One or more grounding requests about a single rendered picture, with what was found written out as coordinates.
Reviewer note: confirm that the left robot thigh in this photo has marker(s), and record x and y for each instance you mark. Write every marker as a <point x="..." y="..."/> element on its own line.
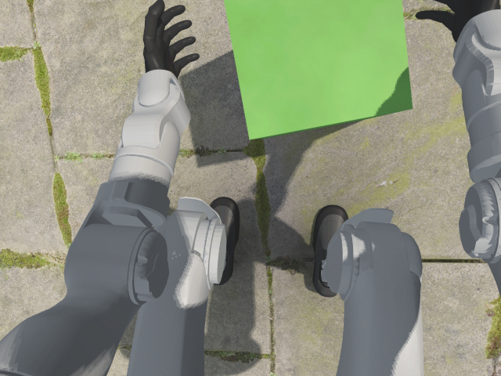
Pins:
<point x="169" y="332"/>

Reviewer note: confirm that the left robot forearm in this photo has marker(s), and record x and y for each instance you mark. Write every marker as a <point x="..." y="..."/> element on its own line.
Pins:
<point x="136" y="193"/>

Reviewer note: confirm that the robot right upper arm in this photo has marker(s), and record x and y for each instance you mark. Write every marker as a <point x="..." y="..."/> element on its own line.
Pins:
<point x="480" y="224"/>

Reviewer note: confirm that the robot right hand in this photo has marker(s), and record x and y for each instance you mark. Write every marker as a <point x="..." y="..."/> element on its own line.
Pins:
<point x="463" y="10"/>

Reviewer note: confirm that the right robot forearm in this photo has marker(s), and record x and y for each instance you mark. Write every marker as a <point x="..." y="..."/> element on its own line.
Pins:
<point x="477" y="55"/>

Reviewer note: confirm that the robot left hand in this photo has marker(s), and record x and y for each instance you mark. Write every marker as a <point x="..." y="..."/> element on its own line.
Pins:
<point x="157" y="53"/>

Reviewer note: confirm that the left robot shin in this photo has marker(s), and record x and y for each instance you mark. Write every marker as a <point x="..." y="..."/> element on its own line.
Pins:
<point x="191" y="204"/>

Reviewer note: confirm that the carton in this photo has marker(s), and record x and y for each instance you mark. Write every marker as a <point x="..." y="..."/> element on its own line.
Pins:
<point x="308" y="64"/>

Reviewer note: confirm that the robot left upper arm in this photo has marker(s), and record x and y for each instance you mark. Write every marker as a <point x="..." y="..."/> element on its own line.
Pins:
<point x="111" y="272"/>

